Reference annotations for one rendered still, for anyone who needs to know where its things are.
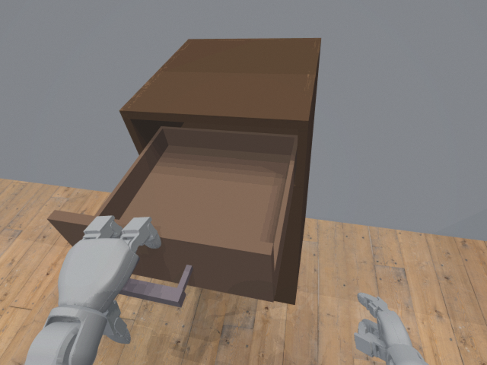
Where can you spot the right robot forearm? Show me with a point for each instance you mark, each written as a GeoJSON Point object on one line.
{"type": "Point", "coordinates": [403, 354]}

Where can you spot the robot right hand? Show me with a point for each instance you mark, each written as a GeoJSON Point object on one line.
{"type": "Point", "coordinates": [373, 338]}

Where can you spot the handle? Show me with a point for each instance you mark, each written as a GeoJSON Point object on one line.
{"type": "Point", "coordinates": [157, 292]}

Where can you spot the robot left hand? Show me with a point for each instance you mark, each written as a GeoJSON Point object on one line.
{"type": "Point", "coordinates": [97, 268]}

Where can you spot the cabinet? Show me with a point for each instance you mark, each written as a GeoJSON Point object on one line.
{"type": "Point", "coordinates": [245, 85]}

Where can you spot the left robot forearm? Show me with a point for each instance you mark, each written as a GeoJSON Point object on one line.
{"type": "Point", "coordinates": [70, 336]}

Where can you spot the drawer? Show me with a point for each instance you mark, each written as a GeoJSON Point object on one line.
{"type": "Point", "coordinates": [219, 200]}

